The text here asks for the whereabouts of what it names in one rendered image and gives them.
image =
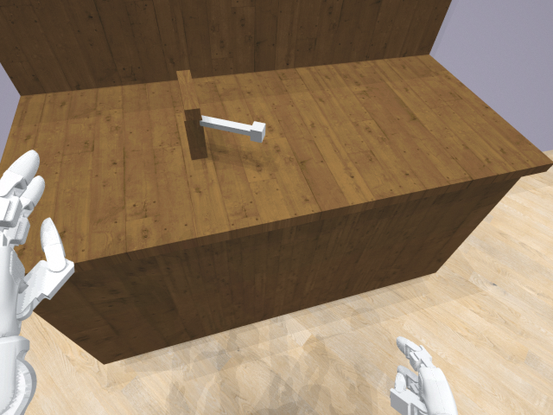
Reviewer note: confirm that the left robot forearm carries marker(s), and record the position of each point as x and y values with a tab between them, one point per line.
17	377

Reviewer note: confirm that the robot right hand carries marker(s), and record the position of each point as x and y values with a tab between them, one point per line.
429	393

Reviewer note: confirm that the counter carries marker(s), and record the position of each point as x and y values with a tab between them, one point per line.
376	164

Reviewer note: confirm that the tap lever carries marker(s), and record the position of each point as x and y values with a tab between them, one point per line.
256	131

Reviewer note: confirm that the robot left hand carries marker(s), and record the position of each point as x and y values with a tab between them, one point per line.
19	194

